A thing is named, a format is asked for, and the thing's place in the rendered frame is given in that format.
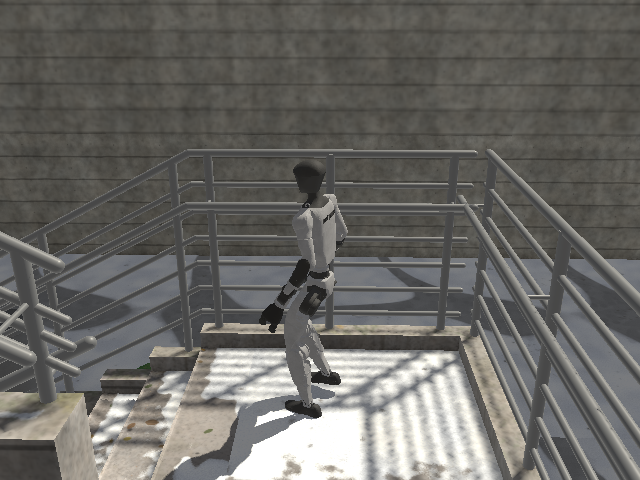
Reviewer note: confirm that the stairs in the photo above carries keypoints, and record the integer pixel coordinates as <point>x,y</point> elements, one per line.
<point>129,431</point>

